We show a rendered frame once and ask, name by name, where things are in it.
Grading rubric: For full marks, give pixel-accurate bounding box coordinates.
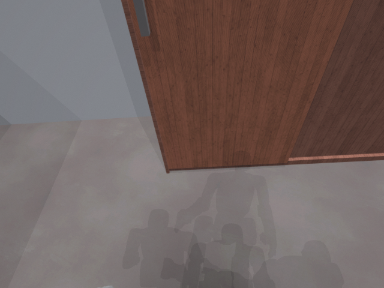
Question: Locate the handle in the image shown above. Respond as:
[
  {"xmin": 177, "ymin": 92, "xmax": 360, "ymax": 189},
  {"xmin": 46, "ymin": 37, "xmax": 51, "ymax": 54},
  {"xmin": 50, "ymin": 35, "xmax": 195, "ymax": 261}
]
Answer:
[{"xmin": 133, "ymin": 0, "xmax": 151, "ymax": 37}]

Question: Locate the wardrobe door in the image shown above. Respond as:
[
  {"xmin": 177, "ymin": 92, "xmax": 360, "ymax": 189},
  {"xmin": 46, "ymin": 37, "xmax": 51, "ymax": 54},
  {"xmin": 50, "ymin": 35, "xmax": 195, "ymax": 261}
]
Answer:
[
  {"xmin": 289, "ymin": 0, "xmax": 384, "ymax": 158},
  {"xmin": 128, "ymin": 0, "xmax": 353, "ymax": 169}
]

